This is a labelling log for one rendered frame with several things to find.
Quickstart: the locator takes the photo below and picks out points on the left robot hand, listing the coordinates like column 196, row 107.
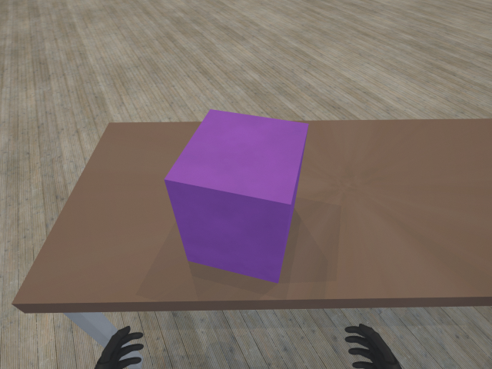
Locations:
column 112, row 353

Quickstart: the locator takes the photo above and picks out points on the right robot hand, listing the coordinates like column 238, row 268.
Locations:
column 379, row 353

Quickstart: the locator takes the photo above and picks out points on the table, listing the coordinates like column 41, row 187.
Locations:
column 388, row 214

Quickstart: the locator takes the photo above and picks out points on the carton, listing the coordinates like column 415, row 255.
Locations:
column 233, row 190

